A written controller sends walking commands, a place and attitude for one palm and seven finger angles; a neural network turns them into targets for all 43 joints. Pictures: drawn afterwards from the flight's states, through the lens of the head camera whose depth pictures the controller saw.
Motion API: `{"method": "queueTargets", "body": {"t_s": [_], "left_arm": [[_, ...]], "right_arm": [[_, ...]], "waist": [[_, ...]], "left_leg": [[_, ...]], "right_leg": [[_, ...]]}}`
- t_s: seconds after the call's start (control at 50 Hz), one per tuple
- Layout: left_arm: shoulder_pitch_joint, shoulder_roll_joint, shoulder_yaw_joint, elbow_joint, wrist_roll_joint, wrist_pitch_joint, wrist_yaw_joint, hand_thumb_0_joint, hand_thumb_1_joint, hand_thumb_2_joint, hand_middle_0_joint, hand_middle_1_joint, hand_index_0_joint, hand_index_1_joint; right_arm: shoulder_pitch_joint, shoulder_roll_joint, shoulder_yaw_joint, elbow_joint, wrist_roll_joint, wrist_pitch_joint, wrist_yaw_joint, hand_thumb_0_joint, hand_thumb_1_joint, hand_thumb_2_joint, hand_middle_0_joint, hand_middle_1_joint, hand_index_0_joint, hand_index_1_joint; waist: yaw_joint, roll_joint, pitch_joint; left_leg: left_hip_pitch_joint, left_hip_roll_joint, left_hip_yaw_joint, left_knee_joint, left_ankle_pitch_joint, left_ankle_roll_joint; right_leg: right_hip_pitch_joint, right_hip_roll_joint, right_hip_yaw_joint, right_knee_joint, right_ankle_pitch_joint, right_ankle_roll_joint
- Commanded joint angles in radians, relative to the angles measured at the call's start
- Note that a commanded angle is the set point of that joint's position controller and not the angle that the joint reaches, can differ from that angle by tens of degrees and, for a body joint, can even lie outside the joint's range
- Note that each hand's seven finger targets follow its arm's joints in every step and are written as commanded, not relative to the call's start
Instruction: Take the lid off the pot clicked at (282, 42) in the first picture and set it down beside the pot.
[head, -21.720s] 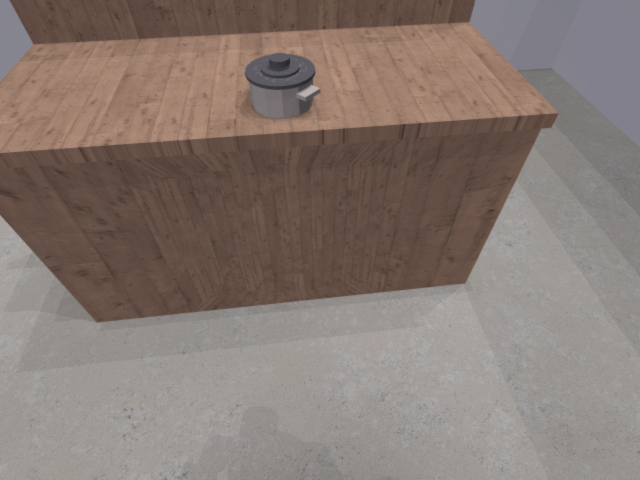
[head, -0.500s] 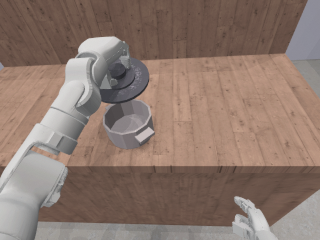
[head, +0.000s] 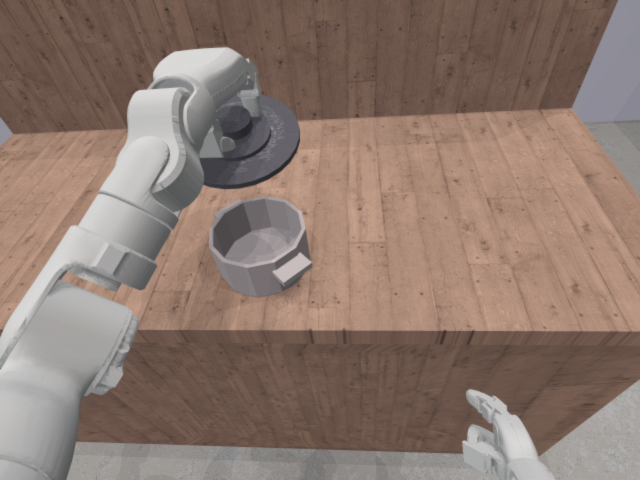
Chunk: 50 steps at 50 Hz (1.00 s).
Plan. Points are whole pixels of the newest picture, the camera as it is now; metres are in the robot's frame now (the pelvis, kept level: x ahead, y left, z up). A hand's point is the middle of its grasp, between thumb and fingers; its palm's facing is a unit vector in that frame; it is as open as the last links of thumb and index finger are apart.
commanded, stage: move the lid sideways beside the pot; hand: left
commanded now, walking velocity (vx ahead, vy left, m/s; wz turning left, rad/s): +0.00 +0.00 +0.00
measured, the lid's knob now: (232, 122) +0.47 +0.13 +0.23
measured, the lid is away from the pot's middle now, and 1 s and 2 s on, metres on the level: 0.02 0.11 0.23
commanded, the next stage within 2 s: none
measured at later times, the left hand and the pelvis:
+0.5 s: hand (178, 128) +0.43 +0.18 +0.25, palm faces -0.09 -0.02 -1.00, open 8.1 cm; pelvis +0.00 +0.00 +0.00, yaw +0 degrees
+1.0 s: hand (127, 130) +0.43 +0.24 +0.25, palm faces -0.13 -0.01 -0.99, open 8.1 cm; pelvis +0.00 +0.01 +0.00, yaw +0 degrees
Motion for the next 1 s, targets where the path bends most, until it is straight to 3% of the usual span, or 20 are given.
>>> {"method": "queueTargets", "body": {"t_s": [0.0,0.04,0.08,0.16,0.18,0.2,0.3,0.38,0.42,0.46,0.5,0.58,0.64,0.68,0.76,0.8,0.86,0.88,0.94,0.98], "left_arm": [[-0.622,0.281,0.192,-0.194,0.048,-0.003,0.058,0.000,0.537,1.135,-0.995,-1.030,-0.856,-0.923],[-0.620,0.236,0.156,-0.170,0.044,0.003,0.053,0.000,0.537,1.135,-0.995,-1.030,-0.856,-0.923],[-0.600,0.287,0.196,-0.173,0.052,-0.005,0.056,0.000,0.537,1.135,-0.995,-1.030,-0.856,-0.923],[-0.580,0.264,0.188,-0.209,0.034,-0.015,0.050,0.000,0.537,1.135,-0.995,-1.030,-0.856,-0.923],[-0.577,0.317,0.230,-0.224,0.055,-0.016,0.049,0.000,0.537,1.135,-0.995,-1.030,-0.856,-0.923],[-0.549,0.337,0.246,-0.190,0.063,-0.008,0.045,0.000,0.537,1.135,-0.995,-1.030,-0.856,-0.923],[-0.520,0.317,0.228,-0.219,0.057,-0.013,0.027,0.000,0.537,1.135,-0.995,-1.030,-0.856,-0.923],[-0.487,0.396,0.290,-0.267,0.056,-0.024,0.014,0.000,0.537,1.135,-0.995,-1.030,-0.856,-0.923],[-0.491,0.352,0.248,-0.240,0.056,-0.016,0.003,0.000,0.537,1.135,-0.995,-1.030,-0.856,-0.923],[-0.478,0.340,0.236,-0.255,0.027,-0.026,-0.003,0.000,0.537,1.135,-0.995,-1.030,-0.856,-0.923],[-0.507,0.403,0.276,-0.238,0.055,-0.028,-0.006,0.000,0.537,1.135,-0.995,-1.030,-0.856,-0.923],[-0.565,0.391,0.247,-0.276,0.047,-0.052,-0.013,0.000,0.537,1.135,-0.995,-1.030,-0.856,-0.923],[-0.535,0.393,0.246,-0.158,0.053,-0.050,-0.022,0.000,0.537,1.135,-0.995,-1.030,-0.856,-0.923],[-0.568,0.417,0.260,-0.205,0.049,-0.070,-0.020,0.000,0.537,1.135,-0.995,-1.030,-0.856,-0.923],[-0.570,0.380,0.225,-0.191,0.032,-0.089,-0.020,0.000,0.537,1.135,-0.995,-1.030,-0.856,-0.923],[-0.562,0.488,0.316,-0.132,0.066,-0.089,-0.021,0.000,0.537,1.135,-0.995,-1.030,-0.856,-0.923],[-0.540,0.457,0.285,-0.145,0.043,-0.107,-0.026,0.000,0.537,1.135,-0.995,-1.030,-0.856,-0.923],[-0.547,0.465,0.296,-0.156,0.058,-0.109,-0.028,0.000,0.537,1.135,-0.995,-1.030,-0.856,-0.923],[-0.504,0.457,0.292,-0.103,0.061,-0.109,-0.040,0.000,0.537,1.135,-0.995,-1.030,-0.856,-0.923],[-0.510,0.522,0.337,-0.147,0.061,-0.122,-0.037,0.000,0.537,1.135,-0.995,-1.030,-0.856,-0.923]], "right_arm": [[-0.149,-0.089,-0.033,-0.158,-0.004,-0.054,-0.015,0.000,-0.900,-0.900,0.200,0.300,0.200,0.300],[-0.147,-0.084,-0.032,-0.152,-0.003,-0.059,-0.014,0.000,-0.900,-0.900,0.200,0.300,0.200,0.300],[-0.132,-0.089,-0.034,-0.150,-0.005,-0.057,-0.012,0.000,-0.900,-0.900,0.200,0.300,0.200,0.300],[-0.131,-0.099,-0.043,-0.162,-0.004,-0.058,-0.010,0.000,-0.900,-0.900,0.200,0.300,0.200,0.300],[-0.124,-0.092,-0.041,-0.161,-0.008,-0.060,-0.009,0.000,-0.900,-0.900,0.200,0.300,0.200,0.300],[-0.130,-0.096,-0.040,-0.162,-0.010,-0.055,-0.010,0.000,-0.900,-0.900,0.200,0.300,0.200,0.300],[-0.134,-0.097,-0.043,-0.176,-0.003,-0.047,-0.009,0.000,-0.900,-0.900,0.200,0.300,0.200,0.300],[-0.126,-0.101,-0.045,-0.183,-0.005,-0.046,-0.007,0.000,-0.900,-0.900,0.200,0.300,0.200,0.300],[-0.131,-0.102,-0.043,-0.177,0.002,-0.037,-0.009,0.000,-0.900,-0.900,0.200,0.300,0.200,0.300],[-0.126,-0.116,-0.051,-0.181,0.005,-0.038,-0.008,0.000,-0.900,-0.900,0.200,0.300,0.200,0.300],[-0.119,-0.112,-0.047,-0.172,0.001,-0.036,-0.014,0.000,-0.900,-0.900,0.200,0.300,0.200,0.300],[-0.108,-0.107,-0.048,-0.171,0.005,-0.042,-0.017,0.000,-0.900,-0.900,0.200,0.300,0.200,0.300],[-0.104,-0.114,-0.045,-0.154,0.006,-0.035,-0.023,0.000,-0.900,-0.900,0.200,0.300,0.200,0.300],[-0.092,-0.114,-0.048,-0.160,0.005,-0.040,-0.021,0.000,-0.900,-0.900,0.200,0.300,0.200,0.300],[-0.082,-0.124,-0.057,-0.159,0.005,-0.043,-0.021,0.000,-0.900,-0.900,0.200,0.300,0.200,0.300],[-0.070,-0.126,-0.053,-0.149,-0.002,-0.038,-0.025,0.000,-0.900,-0.900,0.200,0.300,0.200,0.300],[-0.063,-0.135,-0.060,-0.158,0.002,-0.034,-0.019,0.000,-0.900,-0.900,0.200,0.300,0.200,0.300],[-0.063,-0.123,-0.057,-0.160,0.002,-0.032,-0.016,0.000,-0.900,-0.900,0.200,0.300,0.200,0.300],[-0.064,-0.127,-0.056,-0.161,0.005,-0.020,-0.016,0.000,-0.900,-0.900,0.200,0.300,0.200,0.300],[-0.054,-0.135,-0.060,-0.167,0.006,-0.015,-0.014,0.000,-0.900,-0.900,0.200,0.300,0.200,0.300]], "waist": [[0.002,-0.127,-0.419],[-0.006,-0.111,-0.404],[0.001,-0.103,-0.438],[-0.006,-0.095,-0.433],[0.012,-0.100,-0.481],[0.015,-0.112,-0.445],[0.011,-0.112,-0.419],[0.018,-0.104,-0.469],[0.002,-0.106,-0.391],[-0.009,-0.081,-0.396],[0.001,-0.098,-0.400],[-0.009,-0.061,-0.437],[-0.015,-0.076,-0.364],[-0.011,-0.064,-0.415],[-0.033,-0.042,-0.402],[-0.008,-0.067,-0.414],[-0.024,-0.040,-0.409],[-0.011,-0.045,-0.428],[-0.014,-0.059,-0.367],[-0.006,-0.058,-0.407]], "left_leg": [[0.245,0.005,-0.022,-0.010,0.182,0.035],[0.253,0.004,-0.023,-0.008,0.192,0.034],[0.257,0.004,-0.021,-0.013,0.203,0.033],[0.275,0.007,-0.028,-0.002,0.235,0.036],[0.282,0.007,-0.028,-0.003,0.278,0.037],[0.258,0.007,-0.024,-0.001,0.266,0.038],[0.261,0.008,-0.023,0.001,0.271,0.039],[0.275,0.007,-0.020,0.010,0.331,0.041],[0.264,0.011,-0.018,0.007,0.299,0.036],[0.282,0.009,-0.025,0.013,0.283,0.039],[0.271,0.008,-0.026,0.004,0.249,0.039],[0.305,0.007,-0.035,0.000,0.255,0.037],[0.266,0.005,-0.036,-0.007,0.195,0.036],[0.287,0.005,-0.044,-0.011,0.202,0.036],[0.309,0.005,-0.053,0.002,0.208,0.038],[0.274,0.003,-0.047,-0.004,0.202,0.039],[0.285,0.006,-0.046,0.001,0.230,0.038],[0.287,0.007,-0.048,-0.008,0.241,0.035],[0.261,0.007,-0.046,-0.008,0.227,0.037],[0.265,0.009,-0.044,-0.014,0.229,0.037]], "right_leg": [[0.064,0.019,-0.001,-0.052,0.298,-0.040],[0.044,0.021,-0.006,-0.051,0.302,-0.041],[0.072,0.022,-0.001,-0.049,0.307,-0.041],[0.062,0.017,-0.007,-0.051,0.330,-0.046],[0.097,0.021,0.001,-0.040,0.362,-0.044],[0.093,0.018,0.001,-0.046,0.370,-0.044],[0.073,0.019,-0.003,-0.049,0.360,-0.043],[0.109,0.017,0.008,-0.041,0.409,-0.039],[0.052,0.018,-0.006,-0.049,0.378,-0.038],[0.036,0.016,-0.010,-0.056,0.347,-0.042],[0.042,0.023,-0.009,-0.057,0.323,-0.041],[0.036,0.028,-0.010,-0.057,0.304,-0.040],[-0.001,0.028,-0.019,-0.069,0.258,-0.043],[0.020,0.031,-0.017,-0.068,0.251,-0.043],[-0.010,0.026,-0.022,-0.072,0.246,-0.048],[0.028,0.030,-0.016,-0.073,0.261,-0.048],[0.021,0.023,-0.017,-0.073,0.279,-0.050],[0.032,0.032,-0.019,-0.070,0.272,-0.047],[0.007,0.031,-0.026,-0.078,0.264,-0.048],[0.036,0.033,-0.020,-0.079,0.262,-0.046]]}}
